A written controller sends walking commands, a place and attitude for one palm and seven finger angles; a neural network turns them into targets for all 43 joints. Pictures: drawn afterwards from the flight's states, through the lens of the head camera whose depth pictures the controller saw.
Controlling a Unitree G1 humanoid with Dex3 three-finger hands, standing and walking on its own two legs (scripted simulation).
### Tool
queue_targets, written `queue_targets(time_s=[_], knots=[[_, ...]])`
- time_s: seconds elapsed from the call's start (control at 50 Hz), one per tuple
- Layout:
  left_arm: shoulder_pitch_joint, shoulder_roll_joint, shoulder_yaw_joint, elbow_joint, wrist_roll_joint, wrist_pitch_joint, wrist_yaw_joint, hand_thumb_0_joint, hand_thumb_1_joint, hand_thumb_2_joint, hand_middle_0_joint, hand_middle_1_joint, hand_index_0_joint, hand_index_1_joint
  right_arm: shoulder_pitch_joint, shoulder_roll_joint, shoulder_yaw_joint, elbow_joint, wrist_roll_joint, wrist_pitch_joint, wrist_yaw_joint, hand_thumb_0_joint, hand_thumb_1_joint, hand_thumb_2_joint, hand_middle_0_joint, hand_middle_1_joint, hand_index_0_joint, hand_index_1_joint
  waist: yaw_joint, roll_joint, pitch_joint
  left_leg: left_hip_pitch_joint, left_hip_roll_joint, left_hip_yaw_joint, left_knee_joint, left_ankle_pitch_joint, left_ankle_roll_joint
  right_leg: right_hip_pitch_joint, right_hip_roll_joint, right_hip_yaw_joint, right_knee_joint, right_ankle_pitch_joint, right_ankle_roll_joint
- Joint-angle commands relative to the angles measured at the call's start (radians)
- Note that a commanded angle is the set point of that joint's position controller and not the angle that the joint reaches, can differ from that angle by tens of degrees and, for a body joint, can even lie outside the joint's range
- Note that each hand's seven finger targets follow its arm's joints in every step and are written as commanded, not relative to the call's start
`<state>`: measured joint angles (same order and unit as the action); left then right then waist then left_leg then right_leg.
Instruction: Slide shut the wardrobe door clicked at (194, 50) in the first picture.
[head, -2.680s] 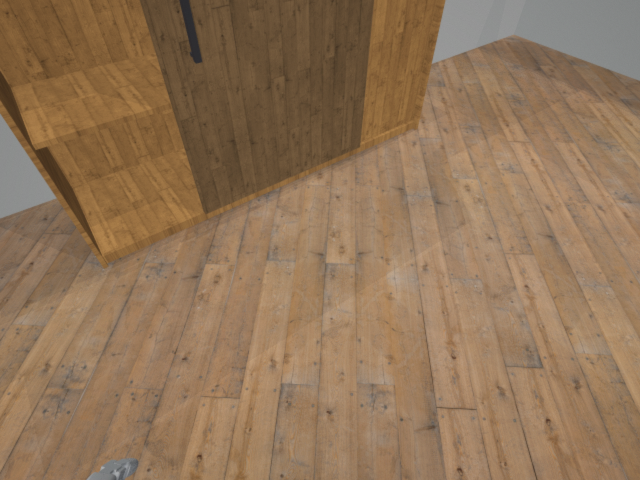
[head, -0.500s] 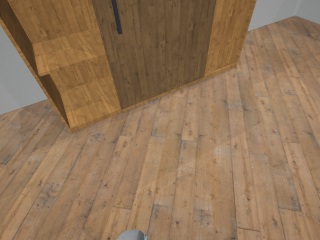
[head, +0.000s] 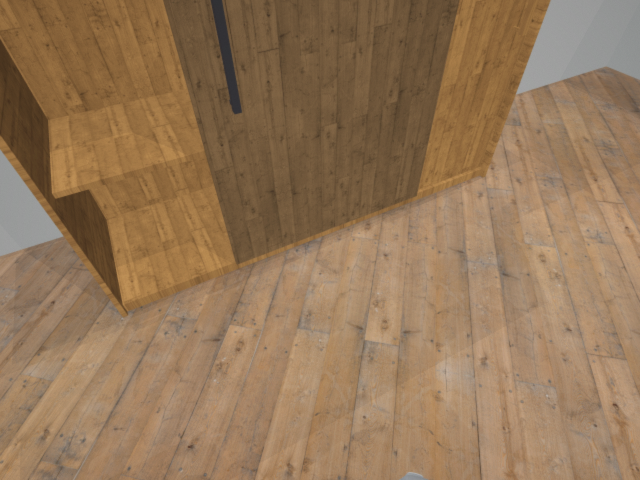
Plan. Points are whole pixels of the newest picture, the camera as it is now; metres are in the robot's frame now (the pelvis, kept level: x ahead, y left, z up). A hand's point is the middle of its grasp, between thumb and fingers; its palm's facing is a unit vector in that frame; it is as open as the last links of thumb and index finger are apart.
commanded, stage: walk to a spot facing it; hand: right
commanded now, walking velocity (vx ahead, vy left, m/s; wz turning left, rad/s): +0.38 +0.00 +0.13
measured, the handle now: (223, 46) +1.03 +0.32 +0.11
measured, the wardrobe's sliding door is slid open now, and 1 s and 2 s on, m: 0.43 0.43 0.43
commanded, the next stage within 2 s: turn to face it in 0.42 s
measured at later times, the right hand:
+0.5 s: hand (447, 383) +0.32 -0.18 -0.17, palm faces -0.17 +0.97 -0.19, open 7.3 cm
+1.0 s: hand (418, 304) +0.48 -0.15 -0.17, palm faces -0.25 +0.95 -0.18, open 7.3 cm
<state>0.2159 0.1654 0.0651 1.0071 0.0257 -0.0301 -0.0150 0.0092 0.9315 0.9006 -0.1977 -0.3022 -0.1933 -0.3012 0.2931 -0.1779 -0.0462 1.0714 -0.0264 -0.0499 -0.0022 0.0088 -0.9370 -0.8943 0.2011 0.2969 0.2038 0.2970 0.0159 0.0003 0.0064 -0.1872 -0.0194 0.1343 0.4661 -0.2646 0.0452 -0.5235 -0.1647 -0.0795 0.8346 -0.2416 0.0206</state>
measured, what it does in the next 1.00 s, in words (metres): walks ahead, turning left: right foot, then left foot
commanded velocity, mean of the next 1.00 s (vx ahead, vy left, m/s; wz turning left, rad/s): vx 0.15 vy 0.00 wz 0.39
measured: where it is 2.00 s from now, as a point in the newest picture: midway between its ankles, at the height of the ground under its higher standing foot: (311, 396)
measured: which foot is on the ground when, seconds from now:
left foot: down 0.00-0.10, up 0.12-0.54, down 0.56-1.00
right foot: up 0.00-0.08, down 0.10-0.56, up 0.58-0.98, down 1.00-1.00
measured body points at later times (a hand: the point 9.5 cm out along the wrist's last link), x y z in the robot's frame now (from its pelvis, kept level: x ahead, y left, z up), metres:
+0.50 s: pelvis +0.22 -0.01 +0.00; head +0.25 +0.00 +0.44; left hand +0.10 +0.19 -0.16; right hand +0.33 -0.23 -0.15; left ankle +0.32 +0.12 -0.71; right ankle +0.13 -0.14 -0.74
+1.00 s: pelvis +0.35 +0.00 -0.01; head +0.36 -0.01 +0.44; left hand +0.39 +0.26 -0.13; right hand +0.50 -0.20 -0.16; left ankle +0.34 +0.12 -0.74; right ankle +0.42 -0.09 -0.74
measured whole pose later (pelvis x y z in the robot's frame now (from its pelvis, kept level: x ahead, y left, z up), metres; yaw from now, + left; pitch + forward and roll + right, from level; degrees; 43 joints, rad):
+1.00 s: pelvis +0.35 +0.00 -0.01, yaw +20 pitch -1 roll +2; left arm 0.13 0.18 0.03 0.93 0.02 0.00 0.02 0.00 0.91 0.90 -0.20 -0.30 -0.20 -0.30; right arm 0.21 -0.19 -0.06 0.96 -0.02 0.02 -0.01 0.01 -0.91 -0.89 0.20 0.30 0.21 0.30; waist -0.02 0.01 0.01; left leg -0.29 -0.04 0.01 0.56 -0.26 0.02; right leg -0.33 -0.06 -0.08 0.60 -0.25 0.03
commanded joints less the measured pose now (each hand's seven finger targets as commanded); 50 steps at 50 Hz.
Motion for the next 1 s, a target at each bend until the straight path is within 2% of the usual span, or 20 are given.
queue_targets(time_s=[0.0, 0.04, 0.06, 0.08, 0.1, 0.16, 0.22, 0.42, 0.46, 0.5, 0.52, 0.54, 0.56, 0.6, 0.66, 0.78, 0.86, 0.92, 0.94, 0.98], knots=[[0.037, 0.037, 0.000, -0.037, -0.002, -0.024, -0.013, 0.000, 0.900, 0.900, -0.200, -0.300, -0.200, -0.300, 0.038, -0.153, -0.038, -0.047, -0.004, -0.020, 0.005, 0.000, -0.900, -0.900, 0.200, 0.300, 0.200, 0.300, -0.008, 0.062, 0.103, -0.163, 0.253, -0.220, -0.232, -0.172, 0.120, 0.186, 0.043, -0.045, -0.163, 0.004, 0.002], [0.122, 0.071, 0.006, -0.012, -0.002, -0.037, -0.005, 0.000, 0.900, 0.900, -0.200, -0.300, -0.200, -0.300, 0.037, -0.144, -0.038, -0.049, 0.001, -0.013, 0.006, 0.000, -0.900, -0.900, 0.200, 0.300, 0.200, 0.300, 0.036, -0.008, 0.081, -0.195, 0.204, -0.171, -0.098, -0.134, 0.092, 0.368, 0.074, -0.075, -0.282, -0.005, 0.004], [0.227, 0.134, 0.018, 0.017, 0.005, -0.045, 0.007, 0.000, 0.900, 0.900, -0.200, -0.300, -0.200, -0.300, 0.047, -0.105, -0.032, -0.058, 0.005, -0.011, 0.011, 0.000, -0.900, -0.900, 0.200, 0.300, 0.200, 0.300, 0.079, -0.139, 0.030, -0.263, 0.133, -0.114, 0.125, -0.074, 0.057, 0.516, 0.001, 0.054, -0.387, -0.113, -0.029], [0.358, 0.248, 0.045, 0.044, 0.021, -0.052, 0.015, 0.000, 0.900, 0.900, -0.200, -0.300, -0.200, -0.300, 0.049, -0.037, -0.023, -0.082, 0.014, -0.013, 0.018, 0.000, -0.900, -0.900, 0.200, 0.300, 0.200, 0.300, 0.113, -0.373, -0.018, -0.435, 0.015, 0.009, 0.480, -0.219, -0.001, 0.633, -0.252, 0.411, -0.558, -0.205, -0.125], [0.395, 0.258, 0.039, 0.058, 0.014, -0.042, 0.024, 0.000, 0.900, 0.900, -0.200, -0.300, -0.200, -0.300, -0.007, -0.066, -0.020, -0.116, 0.004, -0.016, 0.014, 0.000, -0.900, -0.900, 0.200, 0.300, 0.200, 0.300, 0.123, -0.348, -0.019, -0.519, 0.016, -0.084, 0.681, -0.304, 0.005, 0.618, -0.325, 0.564, -0.635, -0.268, -0.179], [0.204, 0.126, 0.001, 0.014, 0.007, -0.057, 0.034, 0.000, 0.900, 0.900, -0.200, -0.300, -0.200, -0.300, -0.040, -0.055, -0.031, -0.084, -0.004, -0.009, 0.027, 0.000, -0.900, -0.900, 0.200, 0.300, 0.200, 0.300, 0.039, -0.088, 0.087, -0.537, 0.121, -0.145, 0.804, -0.062, 0.001, 0.432, -0.241, 0.311, -0.656, -0.151, -0.140], [0.169, 0.090, -0.003, 0.026, 0.001, -0.076, 0.041, 0.000, 0.900, 0.900, -0.200, -0.300, -0.200, -0.300, 0.028, -0.017, -0.030, -0.060, -0.005, 0.019, 0.029, 0.000, -0.900, -0.900, 0.200, 0.300, 0.200, 0.300, -0.017, -0.094, 0.048, -0.473, 0.136, -0.131, 0.740, 0.016, -0.025, 0.419, -0.183, 0.075, -0.641, 0.134, -0.126], [0.214, 0.129, 0.012, 0.071, 0.004, -0.055, 0.039, 0.000, 0.900, 0.900, -0.200, -0.300, -0.200, -0.300, -0.168, -0.014, -0.032, -0.142, -0.001, 0.034, 0.046, 0.000, -0.900, -0.900, 0.200, 0.300, 0.200, 0.300, 0.013, -0.129, 0.123, -0.353, 0.104, -0.007, 0.251, 0.067, -0.006, 0.471, -0.185, -0.142, -0.581, 0.323, -0.114], [0.198, 0.152, 0.017, 0.065, 0.001, -0.048, 0.040, 0.000, 0.900, 0.900, -0.200, -0.300, -0.200, -0.300, -0.113, -0.034, -0.038, -0.133, -0.004, 0.028, 0.046, 0.000, -0.900, -0.900, 0.200, 0.300, 0.200, 0.300, -0.021, -0.137, 0.091, -0.239, 0.053, 0.037, 0.208, 0.039, 0.018, 0.483, -0.178, -0.185, -0.450, 0.521, -0.102], [0.173, 0.159, 0.013, 0.052, -0.008, -0.044, 0.032, 0.000, 0.900, 0.900, -0.200, -0.300, -0.200, -0.300, 0.128, -0.110, -0.058, -0.064, -0.009, 0.009, 0.035, 0.000, -0.900, -0.900, 0.200, 0.300, 0.200, 0.300, -0.139, -0.026, -0.052, 0.137, 0.013, 0.044, 0.085, 0.132, 0.042, 0.353, -0.120, -0.228, -0.075, 0.575, -0.049], [0.205, 0.099, 0.001, 0.023, -0.024, -0.044, 0.024, 0.000, 0.900, 0.900, -0.200, -0.300, -0.200, -0.300, 0.241, -0.238, -0.089, -0.044, -0.012, -0.007, 0.019, 0.000, -0.900, -0.900, 0.200, 0.300, 0.200, 0.300, -0.175, 0.217, -0.193, 0.409, 0.286, -0.328, 0.028, 0.294, 0.128, 0.077, -0.005, -0.223, 0.268, 0.044, 0.001], [0.171, 0.074, -0.002, -0.013, -0.027, -0.042, 0.034, 0.000, 0.900, 0.900, -0.200, -0.300, -0.200, -0.300, 0.277, -0.309, -0.094, -0.035, 0.017, -0.002, 0.010, 0.000, -0.900, -0.900, 0.200, 0.300, 0.200, 0.300, -0.151, 0.260, -0.239, 0.456, 0.471, -0.629, -0.070, 0.614, 0.237, -0.089, 0.101, -0.093, 0.536, -0.395, 0.027], [0.127, 0.095, 0.003, -0.018, -0.025, -0.040, 0.040, 0.000, 0.900, 0.900, -0.200, -0.300, -0.200, -0.300, 0.205, -0.291, -0.091, -0.061, 0.023, 0.000, 0.000, 0.000, -0.900, -0.900, 0.200, 0.300, 0.200, 0.300, -0.143, 0.167, -0.210, 0.339, 0.449, -0.558, -0.095, 0.622, 0.239, -0.095, 0.053, 0.030, 0.565, -0.320, 0.017], [0.078, 0.092, 0.004, -0.021, -0.012, -0.018, 0.042, 0.000, 0.900, 0.900, -0.200, -0.300, -0.200, -0.300, 0.022, -0.202, -0.070, -0.110, 0.020, 0.005, -0.011, 0.000, -0.900, -0.900, 0.200, 0.300, 0.200, 0.300, -0.069, 0.094, -0.072, 0.099, 0.390, -0.448, -0.138, 0.454, 0.207, -0.076, -0.012, 0.063, 0.530, -0.193, 0.026], [0.142, 0.064, -0.007, 0.007, -0.002, 0.025, 0.042, 0.000, 0.900, 0.900, -0.200, -0.300, -0.200, -0.300, -0.093, -0.154, -0.050, -0.138, 0.007, 0.006, -0.019, 0.000, -0.900, -0.900, 0.200, 0.300, 0.200, 0.300, 0.020, 0.089, -0.054, -0.105, 0.293, -0.259, -0.144, 0.523, 0.152, 0.041, -0.007, 0.044, 0.363, -0.136, 0.050], [0.057, 0.072, -0.008, -0.052, -0.005, 0.040, 0.036, 0.000, 0.900, 0.900, -0.200, -0.300, -0.200, -0.300, -0.095, -0.164, -0.054, -0.146, 0.003, 0.022, -0.013, 0.000, -0.900, -0.900, 0.200, 0.300, 0.200, 0.300, 0.013, 0.116, -0.050, -0.089, 0.242, -0.273, -0.148, 0.415, 0.143, 0.046, 0.043, 0.026, 0.142, -0.089, 0.066], [-0.018, 0.079, -0.009, -0.098, -0.012, 0.034, 0.036, 0.000, 0.900, 0.900, -0.200, -0.300, -0.200, -0.300, -0.091, -0.191, -0.062, -0.165, 0.000, 0.041, -0.011, 0.000, -0.900, -0.900, 0.200, 0.300, 0.200, 0.300, -0.015, 0.129, -0.028, -0.099, 0.243, -0.335, -0.135, 0.327, 0.143, 0.135, 0.083, 0.014, -0.035, -0.109, 0.055], [0.019, 0.088, -0.010, -0.095, -0.014, 0.025, 0.043, 0.000, 0.900, 0.900, -0.200, -0.300, -0.200, -0.300, -0.101, -0.184, -0.063, -0.174, 0.008, 0.054, -0.013, 0.000, -0.900, -0.900, 0.200, 0.300, 0.200, 0.300, 0.005, 0.114, -0.018, -0.137, 0.212, -0.348, -0.084, 0.261, 0.100, 0.285, 0.105, 0.007, -0.254, -0.011, 0.042], [0.053, 0.108, -0.010, -0.086, -0.014, 0.018, 0.044, 0.000, 0.900, 0.900, -0.200, -0.300, -0.200, -0.300, -0.103, -0.167, -0.058, -0.179, 0.011, 0.060, -0.012, 0.000, -0.900, -0.900, 0.200, 0.300, 0.200, 0.300, 0.017, 0.075, -0.025, -0.178, 0.174, -0.325, -0.030, 0.214, 0.062, 0.380, 0.082, 0.023, -0.374, 0.050, 0.033], [0.073, 0.246, 0.011, -0.107, 0.002, 0.017, 0.047, 0.000, 0.900, 0.900, -0.200, -0.300, -0.200, -0.300, -0.053, -0.081, -0.045, -0.203, 0.020, 0.067, -0.002, 0.000, -0.900, -0.900, 0.200, 0.300, 0.200, 0.300, 0.004, -0.315, -0.012, -0.332, -0.009, -0.117, 0.294, -0.237, -0.050, 0.409, -0.260, 0.379, -0.565, 0.172, -0.130]])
